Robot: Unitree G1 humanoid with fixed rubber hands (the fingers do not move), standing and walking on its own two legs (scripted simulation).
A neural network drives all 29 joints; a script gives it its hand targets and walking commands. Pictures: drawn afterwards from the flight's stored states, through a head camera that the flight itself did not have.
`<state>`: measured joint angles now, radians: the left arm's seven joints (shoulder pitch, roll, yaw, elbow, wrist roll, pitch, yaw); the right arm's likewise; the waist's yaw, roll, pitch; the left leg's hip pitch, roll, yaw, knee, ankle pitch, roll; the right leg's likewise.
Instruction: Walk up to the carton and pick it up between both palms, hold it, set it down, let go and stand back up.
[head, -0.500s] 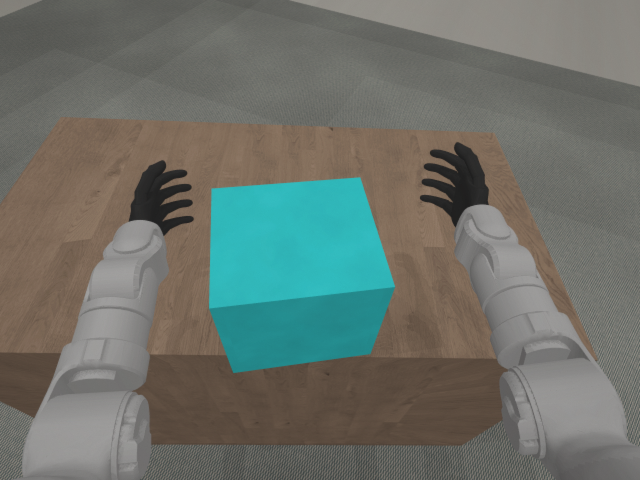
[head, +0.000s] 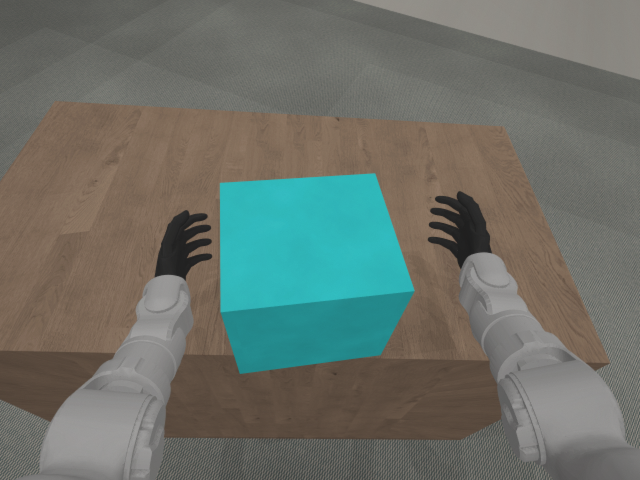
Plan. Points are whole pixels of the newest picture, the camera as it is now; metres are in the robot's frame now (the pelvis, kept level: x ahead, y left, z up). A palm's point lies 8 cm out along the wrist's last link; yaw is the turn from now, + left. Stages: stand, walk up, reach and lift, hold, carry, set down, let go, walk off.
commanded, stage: reach and lift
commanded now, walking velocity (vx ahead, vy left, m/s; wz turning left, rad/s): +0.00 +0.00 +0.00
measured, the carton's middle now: (306, 275) +0.38 +0.03 -0.01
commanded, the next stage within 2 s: none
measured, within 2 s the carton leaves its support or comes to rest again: neither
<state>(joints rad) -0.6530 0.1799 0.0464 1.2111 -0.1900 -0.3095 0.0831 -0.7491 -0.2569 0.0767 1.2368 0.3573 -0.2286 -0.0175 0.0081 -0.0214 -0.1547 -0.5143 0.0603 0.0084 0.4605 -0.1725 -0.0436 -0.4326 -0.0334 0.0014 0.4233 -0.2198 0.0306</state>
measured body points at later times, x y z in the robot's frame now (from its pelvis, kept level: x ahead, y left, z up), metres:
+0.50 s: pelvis +0.00 +0.00 +0.00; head +0.07 +0.01 +0.44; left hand +0.39 +0.17 +0.00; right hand +0.42 -0.15 +0.03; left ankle +0.02 +0.14 -0.74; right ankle -0.02 -0.15 -0.74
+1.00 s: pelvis +0.01 +0.00 +0.00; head +0.07 +0.01 +0.44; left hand +0.39 +0.16 +0.00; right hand +0.42 -0.14 +0.02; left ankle +0.02 +0.14 -0.74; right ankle -0.02 -0.15 -0.74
